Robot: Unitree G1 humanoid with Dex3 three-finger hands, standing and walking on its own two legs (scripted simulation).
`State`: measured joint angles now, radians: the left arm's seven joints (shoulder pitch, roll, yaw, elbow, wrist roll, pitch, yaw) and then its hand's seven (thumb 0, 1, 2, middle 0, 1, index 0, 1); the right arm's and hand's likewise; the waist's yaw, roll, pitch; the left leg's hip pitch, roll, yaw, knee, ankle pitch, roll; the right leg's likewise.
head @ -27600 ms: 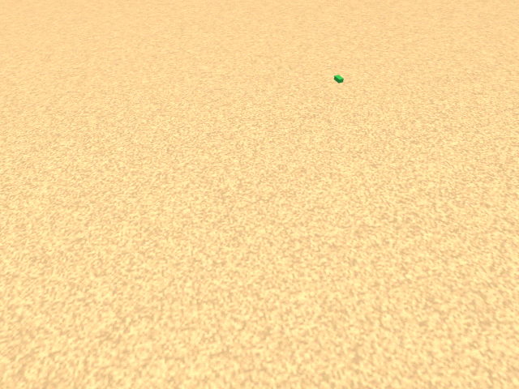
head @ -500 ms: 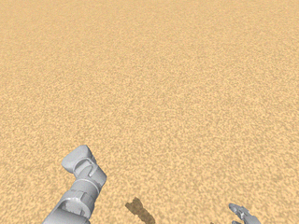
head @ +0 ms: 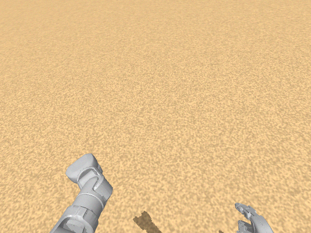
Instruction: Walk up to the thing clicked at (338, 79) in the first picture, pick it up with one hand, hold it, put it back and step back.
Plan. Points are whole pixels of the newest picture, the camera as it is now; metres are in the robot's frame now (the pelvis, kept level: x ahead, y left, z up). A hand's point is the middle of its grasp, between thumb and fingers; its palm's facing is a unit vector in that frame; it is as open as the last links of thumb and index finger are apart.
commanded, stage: hold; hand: left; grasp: from above
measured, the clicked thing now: (91, 184) +0.30 +0.25 -0.08
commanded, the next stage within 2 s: crouch in 0.50 s
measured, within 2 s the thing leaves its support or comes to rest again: neither
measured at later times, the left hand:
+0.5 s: hand (96, 185) +0.28 +0.21 -0.05, palm faces -0.30 -0.33 -0.90, open 7.0 cm
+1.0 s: hand (102, 195) +0.27 +0.21 -0.11, palm faces -0.38 -0.29 -0.88, open 6.0 cm
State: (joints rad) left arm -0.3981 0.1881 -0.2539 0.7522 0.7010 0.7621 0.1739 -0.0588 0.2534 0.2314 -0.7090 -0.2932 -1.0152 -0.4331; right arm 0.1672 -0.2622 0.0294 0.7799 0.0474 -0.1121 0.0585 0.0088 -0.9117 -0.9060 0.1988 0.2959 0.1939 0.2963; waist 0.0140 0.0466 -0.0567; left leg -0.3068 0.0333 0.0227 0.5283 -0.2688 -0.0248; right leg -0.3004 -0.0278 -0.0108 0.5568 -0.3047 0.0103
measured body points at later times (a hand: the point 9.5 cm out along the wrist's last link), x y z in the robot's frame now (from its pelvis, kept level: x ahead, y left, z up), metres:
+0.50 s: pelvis -0.01 +0.00 +0.00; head +0.00 -0.02 +0.45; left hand +0.29 +0.23 +0.00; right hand +0.16 -0.23 -0.11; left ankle +0.00 +0.14 -0.73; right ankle -0.01 -0.12 -0.73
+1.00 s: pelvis -0.01 +0.00 -0.01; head +0.03 +0.00 +0.43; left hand +0.29 +0.23 -0.06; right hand +0.12 -0.25 -0.13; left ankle +0.00 +0.14 -0.73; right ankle -0.01 -0.12 -0.73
